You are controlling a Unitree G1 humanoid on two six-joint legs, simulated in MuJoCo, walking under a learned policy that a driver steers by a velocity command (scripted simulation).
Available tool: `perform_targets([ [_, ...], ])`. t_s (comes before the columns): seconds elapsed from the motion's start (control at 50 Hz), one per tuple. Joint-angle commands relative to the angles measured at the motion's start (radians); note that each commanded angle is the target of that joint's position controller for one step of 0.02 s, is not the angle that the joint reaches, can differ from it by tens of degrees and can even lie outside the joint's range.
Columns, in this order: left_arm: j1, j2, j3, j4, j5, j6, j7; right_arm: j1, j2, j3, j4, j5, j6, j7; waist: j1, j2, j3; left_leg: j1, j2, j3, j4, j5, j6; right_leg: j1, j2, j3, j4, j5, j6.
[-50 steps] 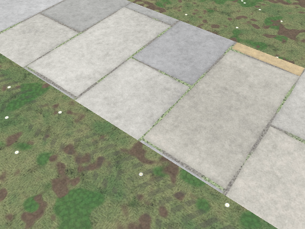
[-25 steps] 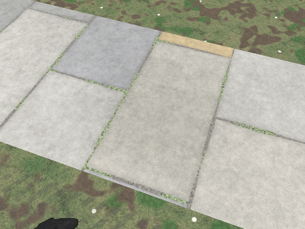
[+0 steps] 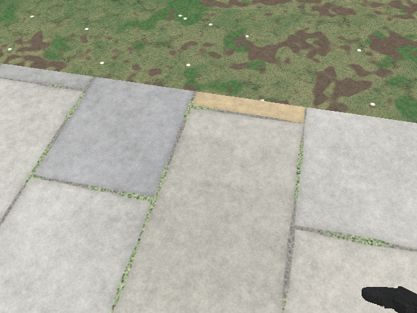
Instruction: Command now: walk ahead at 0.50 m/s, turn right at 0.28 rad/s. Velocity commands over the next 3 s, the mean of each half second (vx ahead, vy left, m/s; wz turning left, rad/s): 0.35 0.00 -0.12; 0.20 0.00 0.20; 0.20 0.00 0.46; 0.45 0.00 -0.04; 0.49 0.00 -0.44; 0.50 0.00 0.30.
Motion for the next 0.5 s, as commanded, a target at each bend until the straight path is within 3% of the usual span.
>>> perform_targets([
  [0.02, -0.004, 0.116, 0.026, -0.049, 0.008, -0.006, -0.001, 0.103, -0.158, -0.064, -0.046, -0.005, -0.027, -0.004, -0.107, -0.141, -0.085, 0.288, -0.005, 0.022, -0.05, -0.059, 0.081, -0.04, -0.215, 0.151, 0.105, 0.507, -0.099],
  [0.04, -0.002, 0.069, 0.006, -0.07, 0.022, -0.009, -0.002, 0.262, -0.211, -0.077, -0.033, -0.019, -0.029, -0.01, -0.172, -0.045, -0.23, 0.539, 0.149, -0.137, -0.026, -0.045, 0.152, -0.15, -0.153, 0.077, 0.381, 0.396, -0.059],
  [0.06, 0.151, 0.011, -0.011, -0.07, -0.007, -0.024, -0.002, 0.366, -0.292, -0.103, 0.019, -0.021, -0.016, -0.002, -0.128, 0.298, -0.347, 0.864, 0.346, -0.601, -0.123, -0.276, 0.329, -0.513, 0.004, -0.046, 0.734, -0.045, 0.022],
  [0.08, 0.122, 0.091, -0.002, -0.059, -0.015, -0.03, -0.001, 0.381, -0.194, -0.082, 0.019, 0.008, -0.011, 0.005, -0.159, 0.223, -0.304, 0.871, 0.365, -0.753, -0.213, -0.52, 0.318, -0.665, -0.041, 0.01, 0.852, -0.165, 0.026],
  [0.1, -0.006, 0.145, 0.013, -0.081, -0.018, -0.031, -0.002, 0.326, -0.142, -0.066, 0.012, 0.01, -0.005, 0.0, -0.181, 0.106, -0.158, 0.757, 0.329, -0.609, -0.225, -0.527, 0.274, -0.717, -0.086, 0.0, 0.886, -0.08, 0.024],
  [0.12, -0.082, 0.131, 0.008, -0.103, -0.005, -0.031, -0.001, 0.267, -0.131, -0.058, 0.001, -0.003, 0.003, -0.002, -0.162, 0.021, -0.09, 0.637, 0.284, -0.487, -0.234, -0.421, 0.25, -0.696, -0.13, -0.048, 0.858, -0.006, 0.024],
  [0.14, -0.12, 0.115, 0.008, -0.118, 0.011, -0.035, -0.003, 0.233, -0.115, -0.051, 0.005, -0.008, 0.007, -0.001, -0.141, 0.006, -0.026, 0.538, 0.247, -0.408, -0.256, -0.306, 0.252, -0.684, -0.161, -0.063, 0.791, 0.046, 0.027],
  [0.16, -0.112, 0.102, 0.01, -0.118, 0.013, -0.034, -0.006, 0.215, -0.098, -0.043, 0.005, -0.014, 0.004, -0.002, -0.113, 0.036, -0.018, 0.478, 0.214, -0.345, -0.277, -0.223, 0.241, -0.629, -0.191, -0.068, 0.741, 0.081, 0.028],
  [0.2, -0.082, 0.071, 0.005, -0.105, 0.01, -0.026, -0.007, 0.201, -0.086, -0.038, 0.017, -0.007, 0.0, 0.001, -0.088, 0.072, -0.014, 0.423, 0.179, -0.256, -0.302, -0.038, 0.244, -0.572, -0.197, -0.098, 0.667, 0.091, 0.045],
  [0.24, -0.102, 0.045, -0.004, -0.108, 0.022, -0.02, -0.003, 0.197, -0.11, -0.043, 0.035, -0.005, 0.0, -0.002, -0.077, 0.054, -0.013, 0.395, 0.178, -0.162, -0.291, 0.294, 0.256, -0.545, -0.191, -0.127, 0.552, 0.096, 0.074],
  [0.28, -0.139, 0.014, -0.018, -0.109, 0.028, -0.022, -0.003, 0.19, -0.137, -0.05, 0.053, -0.003, 0.012, -0.012, -0.082, 0.048, -0.035, 0.379, 0.154, -0.071, -0.276, 0.438, 0.24, -0.483, -0.183, -0.15, 0.404, 0.195, 0.09],
  [0.32, -0.187, 0.011, -0.021, -0.107, 0.024, -0.023, -0.008, 0.211, -0.151, -0.052, 0.074, 0.003, 0.027, -0.018, -0.106, 0.062, -0.057, 0.376, 0.128, -0.016, -0.266, 0.454, 0.217, -0.409, -0.159, -0.169, 0.274, 0.334, 0.092],
  [0.38, -0.251, 0.031, -0.013, -0.12, 0.022, -0.022, -0.017, 0.247, -0.151, -0.05, 0.107, 0.011, 0.042, -0.022, -0.129, 0.067, -0.065, 0.418, 0.142, -0.022, -0.23, 0.387, 0.201, -0.358, -0.135, -0.158, 0.157, 0.421, 0.077],
  [0.42, -0.263, 0.05, -0.005, -0.129, 0.026, -0.026, -0.022, 0.234, -0.156, -0.051, 0.116, 0.016, 0.05, -0.024, -0.116, 0.069, -0.063, 0.439, 0.16, -0.048, -0.18, 0.343, 0.188, -0.328, -0.13, -0.148, 0.099, 0.396, 0.05],
  [0.46, -0.187, 0.071, 0.01, -0.1, 0.038, -0.031, -0.021, 0.213, -0.142, -0.047, 0.12, 0.021, 0.055, -0.027, -0.07, 0.045, -0.09, 0.431, 0.123, -0.045, -0.077, 0.282, 0.15, -0.189, -0.109, -0.165, -0.02, 0.485, 0.013],
  [0.48, -0.143, 0.122, 0.023, -0.093, 0.047, -0.033, -0.012, 0.243, -0.119, -0.039, 0.122, 0.006, 0.049, -0.027, -0.065, -0.01, -0.13, 0.384, 0.068, -0.017, 0.022, 0.205, 0.104, -0.057, -0.177, -0.109, -0.027, 0.773, -0.021],
  [0.5, -0.096, 0.168, 0.026, -0.103, 0.067, -0.029, -0.001, 0.318, -0.063, -0.018, 0.116, -0.022, 0.037, -0.023, -0.09, -0.148, -0.241, 0.206, -0.008, 0.024, 0.212, -0.124, 0.045, 0.196, -0.358, 0.064, 0.062, 1.146, -0.127],
])
Next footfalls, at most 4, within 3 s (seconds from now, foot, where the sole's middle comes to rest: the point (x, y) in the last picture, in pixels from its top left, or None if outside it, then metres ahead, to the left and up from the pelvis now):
0.02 left None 0.19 0.13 -0.77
0.48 right None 0.38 -0.11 -0.77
0.90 left None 0.39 0.14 -0.77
1.36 right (259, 311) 0.48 -0.07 -0.77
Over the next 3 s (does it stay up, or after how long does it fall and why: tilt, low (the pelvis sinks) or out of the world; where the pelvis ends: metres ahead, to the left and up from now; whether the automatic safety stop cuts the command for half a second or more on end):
stays up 1.22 0.27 0.00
